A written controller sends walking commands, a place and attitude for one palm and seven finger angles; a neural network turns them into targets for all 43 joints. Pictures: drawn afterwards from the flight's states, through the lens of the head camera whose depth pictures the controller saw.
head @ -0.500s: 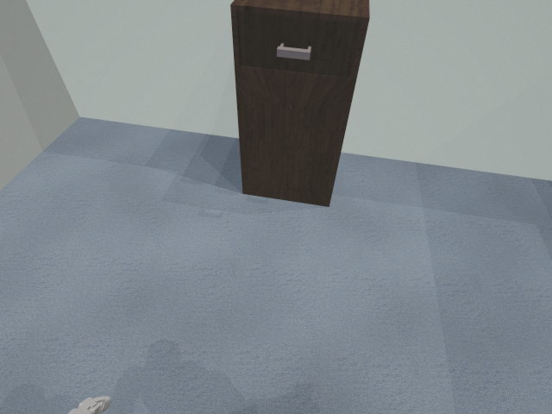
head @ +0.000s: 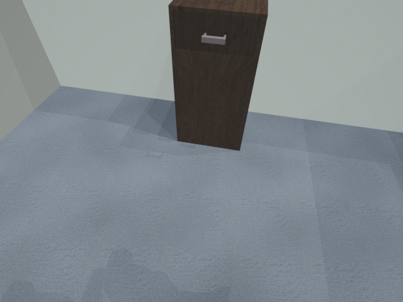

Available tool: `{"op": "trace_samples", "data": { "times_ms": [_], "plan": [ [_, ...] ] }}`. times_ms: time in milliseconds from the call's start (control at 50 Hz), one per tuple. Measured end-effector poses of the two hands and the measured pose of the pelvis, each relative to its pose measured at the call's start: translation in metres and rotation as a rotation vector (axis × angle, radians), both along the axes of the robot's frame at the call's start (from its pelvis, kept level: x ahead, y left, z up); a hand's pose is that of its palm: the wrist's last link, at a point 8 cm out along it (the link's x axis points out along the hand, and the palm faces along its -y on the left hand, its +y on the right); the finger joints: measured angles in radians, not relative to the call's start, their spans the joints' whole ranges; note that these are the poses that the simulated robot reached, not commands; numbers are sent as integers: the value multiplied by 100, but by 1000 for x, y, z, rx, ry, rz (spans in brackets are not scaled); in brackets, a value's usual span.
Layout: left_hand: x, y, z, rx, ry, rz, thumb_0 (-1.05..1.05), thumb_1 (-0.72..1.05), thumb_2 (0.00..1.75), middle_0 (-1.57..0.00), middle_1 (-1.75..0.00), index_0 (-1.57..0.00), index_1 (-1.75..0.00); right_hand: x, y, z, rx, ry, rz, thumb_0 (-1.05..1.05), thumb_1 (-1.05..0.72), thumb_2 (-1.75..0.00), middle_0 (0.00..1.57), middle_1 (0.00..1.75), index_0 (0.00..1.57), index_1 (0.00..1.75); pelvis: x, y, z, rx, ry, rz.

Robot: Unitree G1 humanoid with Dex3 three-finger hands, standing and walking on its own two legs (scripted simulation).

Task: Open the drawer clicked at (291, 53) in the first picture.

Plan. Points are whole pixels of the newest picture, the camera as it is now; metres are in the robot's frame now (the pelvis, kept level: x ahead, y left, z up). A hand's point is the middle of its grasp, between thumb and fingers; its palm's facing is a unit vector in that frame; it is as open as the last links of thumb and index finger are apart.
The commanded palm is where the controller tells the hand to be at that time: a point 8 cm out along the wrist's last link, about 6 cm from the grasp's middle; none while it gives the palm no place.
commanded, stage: stand and wait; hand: left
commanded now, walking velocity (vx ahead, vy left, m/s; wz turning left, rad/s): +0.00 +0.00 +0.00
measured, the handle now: (214, 37) +1.23 +0.01 +0.00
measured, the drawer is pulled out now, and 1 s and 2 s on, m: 0.00 0.00 0.00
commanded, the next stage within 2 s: look at it before walking up in 0.40 s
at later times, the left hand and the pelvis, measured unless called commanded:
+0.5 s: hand out of the picture +0.07 +0.24 -0.16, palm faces -0.04 -0.94 -0.33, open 7.4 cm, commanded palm none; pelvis -0.01 +0.00 +0.00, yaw +0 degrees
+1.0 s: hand out of the picture +0.07 +0.25 -0.16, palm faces -0.03 -0.94 -0.33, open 7.4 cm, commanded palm none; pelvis +0.00 +0.00 +0.00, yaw +0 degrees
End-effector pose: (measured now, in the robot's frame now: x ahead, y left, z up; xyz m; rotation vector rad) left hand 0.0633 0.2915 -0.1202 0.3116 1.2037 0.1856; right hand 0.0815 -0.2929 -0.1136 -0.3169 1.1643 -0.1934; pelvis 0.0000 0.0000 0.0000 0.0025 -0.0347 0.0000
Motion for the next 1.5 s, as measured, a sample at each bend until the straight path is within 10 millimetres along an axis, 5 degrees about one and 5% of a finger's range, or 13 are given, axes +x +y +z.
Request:
{"op": "trace_samples", "data": {
  "times_ms": [320, 1200, 1500],
  "plan": [
    [-5, -5, 1, 3, 9, -9, 0, 91, 90, -20, -30, -20, -30, -31, -6, -5, 9, 62, -32, 1, -91, -90, 21, 30, 20, 30, -8, -5, 2, -2, 0, -5],
    [-1, -1, 2, 3, 12, -1, 0, 91, 90, -20, -30, -20, -30, -11, 1, 0, 7, 32, -20, 1, -91, -90, 21, 30, 20, 30, 0, 0, 4, -2, 1, -8],
    [-27, -60, -40, -140, 245, 23, 0, 91, 90, -20, -30, -20, -30, -61, 44, -42, 140, 204, -189, 1, -91, -90, 21, 30, 20, 30, 61, -9, -17, 10, 30, -96]
  ]
}}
